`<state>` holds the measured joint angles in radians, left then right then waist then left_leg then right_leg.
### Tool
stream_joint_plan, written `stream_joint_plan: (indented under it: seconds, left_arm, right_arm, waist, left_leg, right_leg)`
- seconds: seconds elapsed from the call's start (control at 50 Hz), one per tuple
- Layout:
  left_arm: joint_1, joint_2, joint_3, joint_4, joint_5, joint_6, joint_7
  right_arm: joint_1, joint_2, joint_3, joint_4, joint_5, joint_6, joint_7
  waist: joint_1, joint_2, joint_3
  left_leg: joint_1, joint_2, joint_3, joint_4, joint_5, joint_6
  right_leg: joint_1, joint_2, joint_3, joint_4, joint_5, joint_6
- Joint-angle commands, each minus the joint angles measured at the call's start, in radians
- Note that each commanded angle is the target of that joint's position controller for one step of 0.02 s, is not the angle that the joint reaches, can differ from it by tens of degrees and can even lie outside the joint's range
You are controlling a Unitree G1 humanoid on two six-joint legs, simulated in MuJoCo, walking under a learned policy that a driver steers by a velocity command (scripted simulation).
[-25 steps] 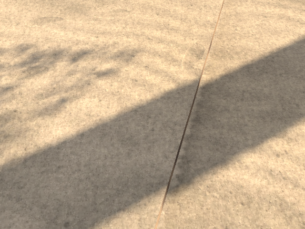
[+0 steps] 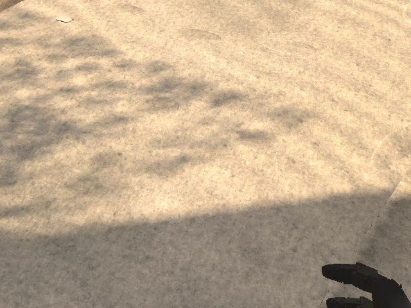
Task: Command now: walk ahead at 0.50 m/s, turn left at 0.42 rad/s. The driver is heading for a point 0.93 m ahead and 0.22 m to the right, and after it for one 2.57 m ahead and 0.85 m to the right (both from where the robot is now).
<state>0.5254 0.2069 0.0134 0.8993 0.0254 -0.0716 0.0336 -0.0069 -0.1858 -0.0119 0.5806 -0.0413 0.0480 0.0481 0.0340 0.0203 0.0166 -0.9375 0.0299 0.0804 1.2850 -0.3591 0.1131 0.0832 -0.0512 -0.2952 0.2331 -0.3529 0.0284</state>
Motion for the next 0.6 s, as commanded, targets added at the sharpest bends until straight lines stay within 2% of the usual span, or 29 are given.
stream_joint_plan:
  seconds: [0.02, 0.04, 0.06, 0.08, 0.1, 0.12, 0.14, 0.16, 0.18, 0.2, 0.22, 0.24, 0.28, 0.32, 0.34, 0.36, 0.38, 0.4, 0.46, 0.48, 0.52, 0.54, 0.56, 0.6]
  left_arm:
    - [0.015, 0.194, 0.040, -0.031, -0.006, -0.014, 0.014]
    - [0.029, 0.219, 0.046, -0.015, -0.004, -0.009, 0.008]
    - [-0.008, 0.245, 0.054, -0.021, -0.020, -0.009, -0.004]
    - [-0.025, 0.207, 0.051, -0.059, -0.055, -0.015, -0.020]
    - [-0.007, 0.117, 0.038, -0.127, -0.044, -0.013, -0.065]
    - [-0.151, 0.157, 0.061, -0.143, -0.018, -0.015, -0.075]
    - [-0.168, 0.097, 0.053, -0.168, -0.037, -0.013, -0.073]
    - [-0.174, 0.082, 0.047, -0.171, -0.019, -0.014, -0.064]
    - [-0.237, 0.069, 0.040, -0.197, 0.102, -0.042, -0.082]
    - [-0.198, 0.023, 0.029, -0.183, 0.092, -0.050, -0.086]
    - [-0.171, -0.019, 0.016, -0.163, 0.067, -0.055, -0.106]
    - [-0.179, -0.016, 0.013, -0.147, 0.040, -0.056, -0.120]
    - [-0.239, 0.032, 0.022, -0.148, 0.017, -0.061, -0.120]
    - [-0.340, 0.066, 0.031, -0.166, 0.012, -0.074, -0.118]
    - [-0.384, 0.071, 0.032, -0.177, 0.008, -0.076, -0.123]
    - [-0.427, 0.076, 0.036, -0.190, 0.009, -0.076, -0.128]
    - [-0.474, 0.083, 0.042, -0.205, 0.004, -0.074, -0.128]
    - [-0.484, 0.074, 0.043, -0.205, -0.002, -0.064, -0.132]
    - [-0.548, 0.058, 0.039, -0.221, -0.009, -0.040, -0.140]
    - [-0.546, 0.059, 0.039, -0.229, -0.011, -0.036, -0.137]
    - [-0.548, 0.091, 0.047, -0.236, -0.012, -0.024, -0.133]
    - [-0.545, 0.108, 0.052, -0.240, -0.001, -0.018, -0.124]
    - [-0.516, 0.124, 0.059, -0.229, 0.003, -0.016, -0.118]
    - [-0.374, 0.175, 0.077, -0.180, 0.003, -0.031, -0.092]
  right_arm:
    - [-0.014, -0.001, 0.011, -0.051, 0.003, -0.026, 0.005]
    - [0.115, -0.022, -0.002, -0.015, 0.012, -0.034, -0.005]
    - [0.310, -0.066, -0.022, 0.041, 0.019, -0.052, -0.011]
    - [0.387, -0.174, -0.062, 0.058, -0.003, -0.070, -0.022]
    - [0.407, -0.300, -0.100, 0.085, 0.018, -0.070, -0.034]
    - [0.404, -0.289, -0.105, 0.093, 0.024, -0.069, -0.045]
    - [0.344, -0.261, -0.096, 0.118, 0.009, -0.075, -0.051]
    - [0.302, -0.185, -0.076, 0.140, 0.008, -0.093, -0.049]
    - [0.404, -0.054, -0.027, 0.244, -0.009, -0.149, -0.013]
    - [0.355, 0.008, -0.011, 0.246, -0.006, -0.163, -0.003]
    - [0.309, 0.019, 0.000, 0.252, -0.010, -0.165, 0.007]
    - [0.303, 0.004, -0.002, 0.257, -0.014, -0.166, 0.008]
    - [0.286, -0.025, 0.000, 0.263, -0.032, -0.170, -0.001]
    - [0.298, -0.053, 0.000, 0.272, -0.051, -0.173, -0.005]
    - [0.317, -0.061, 0.006, 0.272, -0.054, -0.175, -0.012]
    - [0.334, -0.086, 0.004, 0.272, -0.057, -0.177, -0.014]
    - [0.383, -0.090, 0.008, 0.293, -0.063, -0.176, -0.014]
    - [0.408, -0.112, 0.009, 0.300, -0.069, -0.175, -0.009]
    - [0.497, -0.161, -0.002, 0.338, -0.061, -0.181, -0.007]
    - [0.501, -0.182, -0.007, 0.345, -0.065, -0.179, -0.007]
    - [0.497, -0.226, -0.019, 0.348, -0.052, -0.182, -0.002]
    - [0.524, -0.214, -0.014, 0.366, -0.044, -0.182, 0.002]
    - [0.535, -0.237, -0.023, 0.373, -0.041, -0.178, -0.001]
    - [0.514, -0.303, -0.049, 0.349, -0.039, -0.164, -0.014]
  waist:
    - [-0.044, -0.162, -0.012]
    - [-0.102, -0.211, -0.097]
    - [-0.206, -0.227, -0.193]
    - [-0.245, -0.129, -0.288]
    - [-0.170, 0.172, -0.385]
    - [-0.209, -0.012, -0.349]
    - [-0.133, -0.010, -0.200]
    - [-0.083, -0.045, -0.064]
    - [-0.109, 0.138, -0.018]
    - [-0.045, 0.043, -0.006]
    - [0.009, -0.004, -0.001]
    - [0.012, 0.009, -0.021]
    - [0.033, 0.008, -0.066]
    - [0.029, 0.001, -0.093]
    - [0.013, 0.024, -0.103]
    - [0.001, 0.040, -0.097]
    - [-0.015, 0.034, -0.089]
    - [-0.014, 0.047, -0.077]
    - [-0.034, 0.040, -0.019]
    - [-0.023, 0.037, -0.013]
    - [0.001, 0.068, -0.004]
    - [0.012, 0.097, -0.003]
    - [0.027, 0.103, 0.013]
    - [0.062, 0.115, 0.024]
  left_leg:
    - [0.298, -0.124, 0.166, -0.244, -0.109, 0.065]
    - [0.426, -0.171, 0.151, -0.296, -0.124, 0.095]
    - [0.684, -0.189, 0.094, -0.449, -0.014, 0.124]
    - [0.945, -0.033, -0.193, -0.584, -0.133, 0.167]
    - [1.105, 0.337, -0.847, -0.848, -0.080, 0.239]
    - [1.019, 0.317, -0.901, -0.917, 0.050, 0.193]
    - [0.893, 0.327, -0.717, -0.893, 0.060, 0.177]
    - [0.762, 0.288, -0.582, -0.911, 0.148, 0.124]
    - [0.671, 0.154, -0.404, -0.849, 0.013, 0.087]
    - [0.639, 0.142, -0.329, -0.875, 0.025, 0.035]
    - [0.580, 0.166, -0.329, -0.917, 0.067, 0.002]
    - [0.610, 0.174, -0.303, -0.958, 0.102, 0.000]
    - [0.637, 0.164, -0.226, -0.995, 0.191, -0.013]
    - [0.640, 0.122, -0.111, -1.008, 0.277, -0.035]
    - [0.660, 0.135, -0.100, -1.024, 0.373, -0.022]
    - [0.685, 0.134, -0.060, -1.037, 0.493, -0.015]
    - [0.742, 0.155, -0.048, -1.042, 0.590, -0.021]
    - [0.790, 0.170, -0.012, -1.055, 0.708, -0.035]
    - [0.924, 0.186, 0.041, -1.067, 0.851, -0.076]
    - [0.962, 0.192, 0.057, -1.064, 0.907, -0.097]
    - [0.985, 0.186, 0.114, -1.037, 1.096, -0.127]
    - [1.014, 0.194, 0.124, -1.001, 1.200, -0.138]
    - [1.037, 0.207, 0.131, -0.954, 1.289, -0.157]
    - [1.007, 0.226, 0.145, -0.808, 1.510, -0.223]
  right_leg:
    - [-0.040, -0.240, 0.043, 0.020, 1.334, -0.170]
    - [0.014, -0.262, 0.057, 0.196, 1.560, -0.171]
    - [-0.053, -0.241, 0.052, 0.431, 1.528, -0.156]
    - [-0.314, -0.170, 0.072, 0.771, 1.144, -0.135]
    - [-0.637, 0.053, 0.166, 1.159, -0.066, -0.070]
    - [-0.691, 0.086, 0.445, 1.262, 0.019, -0.096]
    - [-0.747, 0.046, 0.445, 1.289, 0.066, -0.113]
    - [-0.751, -0.007, 0.394, 1.201, 0.095, -0.126]
    - [-0.853, 0.007, 0.533, 1.301, 0.209, -0.163]
    - [-0.869, -0.005, 0.543, 1.245, 0.285, -0.186]
    - [-0.874, -0.011, 0.544, 1.227, 0.347, -0.194]
    - [-0.924, -0.009, 0.534, 1.248, 0.356, -0.199]
    - [-0.991, -0.007, 0.522, 1.206, 0.396, -0.185]
    - [-0.992, 0.007, 0.466, 1.125, 0.427, -0.165]
    - [-0.985, 0.013, 0.436, 1.085, 0.425, -0.154]
    - [-0.979, 0.018, 0.395, 1.021, 0.430, -0.136]
    - [-0.990, 0.017, 0.401, 0.934, 0.447, -0.113]
    - [-0.975, 0.009, 0.378, 0.867, 0.464, -0.094]
    - [-0.973, 0.031, 0.334, 0.701, 0.481, -0.081]
    - [-0.960, 0.042, 0.330, 0.650, 0.466, -0.083]
    - [-0.844, 0.078, 0.272, 0.534, 0.406, -0.092]
    - [-0.805, 0.095, 0.254, 0.497, 0.355, -0.098]
    - [-0.770, 0.118, 0.234, 0.469, 0.306, -0.100]
    - [-0.615, 0.173, 0.190, 0.421, 0.241, -0.117]
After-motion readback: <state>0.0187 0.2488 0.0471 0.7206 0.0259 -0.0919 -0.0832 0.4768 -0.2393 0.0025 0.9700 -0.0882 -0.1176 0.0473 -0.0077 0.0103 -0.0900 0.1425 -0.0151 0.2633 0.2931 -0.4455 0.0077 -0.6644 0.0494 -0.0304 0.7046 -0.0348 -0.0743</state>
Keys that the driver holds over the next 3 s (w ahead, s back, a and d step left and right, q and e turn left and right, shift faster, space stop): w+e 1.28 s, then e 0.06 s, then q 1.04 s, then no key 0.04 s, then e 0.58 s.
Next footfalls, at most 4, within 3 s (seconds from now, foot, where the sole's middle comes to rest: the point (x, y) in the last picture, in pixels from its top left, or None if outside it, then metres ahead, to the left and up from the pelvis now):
0.06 left None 0.22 0.09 -0.69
0.64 right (259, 270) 0.55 -0.10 -0.69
1.02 left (214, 187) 0.86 0.05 -0.69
1.48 right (313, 180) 0.89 -0.31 -0.69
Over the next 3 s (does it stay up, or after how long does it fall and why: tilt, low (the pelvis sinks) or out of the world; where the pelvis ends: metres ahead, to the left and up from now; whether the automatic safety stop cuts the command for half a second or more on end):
stays up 0.88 -0.15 0.08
